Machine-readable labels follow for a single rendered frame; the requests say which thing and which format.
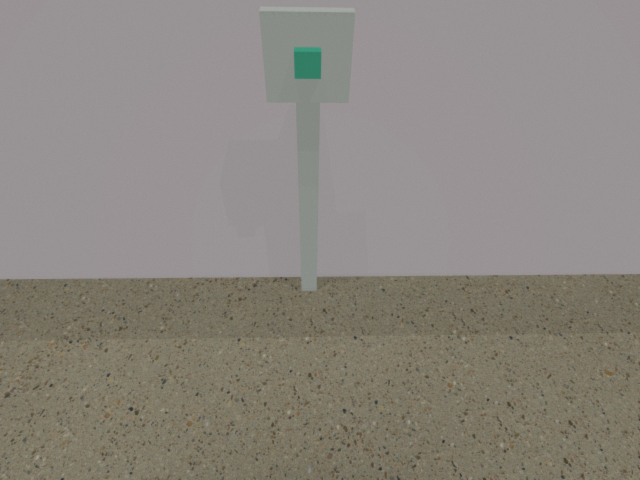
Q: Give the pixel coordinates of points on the panel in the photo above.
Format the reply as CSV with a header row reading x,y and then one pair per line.
x,y
332,29

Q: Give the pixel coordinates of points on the button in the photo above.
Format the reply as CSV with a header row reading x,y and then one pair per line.
x,y
307,62

